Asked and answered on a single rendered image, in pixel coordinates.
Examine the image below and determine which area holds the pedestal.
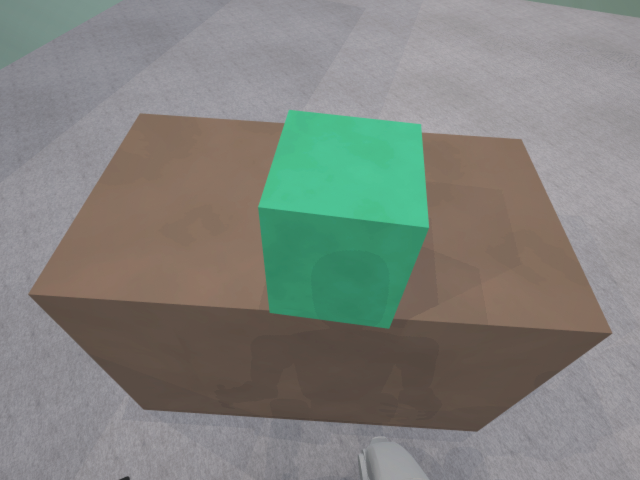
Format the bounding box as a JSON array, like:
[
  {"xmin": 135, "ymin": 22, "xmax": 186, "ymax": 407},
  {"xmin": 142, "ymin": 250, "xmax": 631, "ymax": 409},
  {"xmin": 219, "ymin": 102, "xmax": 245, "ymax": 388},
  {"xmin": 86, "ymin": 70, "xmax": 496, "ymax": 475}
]
[{"xmin": 28, "ymin": 113, "xmax": 612, "ymax": 432}]

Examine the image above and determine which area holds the carton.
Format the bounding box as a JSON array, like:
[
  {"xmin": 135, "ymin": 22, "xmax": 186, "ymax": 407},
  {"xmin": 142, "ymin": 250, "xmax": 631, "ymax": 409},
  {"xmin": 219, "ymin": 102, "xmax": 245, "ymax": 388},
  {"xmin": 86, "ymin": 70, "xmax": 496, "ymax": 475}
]
[{"xmin": 258, "ymin": 110, "xmax": 429, "ymax": 329}]

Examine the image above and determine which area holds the right robot thigh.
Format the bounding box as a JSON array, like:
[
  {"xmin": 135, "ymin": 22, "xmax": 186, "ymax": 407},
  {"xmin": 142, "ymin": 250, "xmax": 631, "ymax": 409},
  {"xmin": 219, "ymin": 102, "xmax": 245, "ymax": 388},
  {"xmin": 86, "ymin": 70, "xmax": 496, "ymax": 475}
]
[{"xmin": 358, "ymin": 442, "xmax": 429, "ymax": 480}]

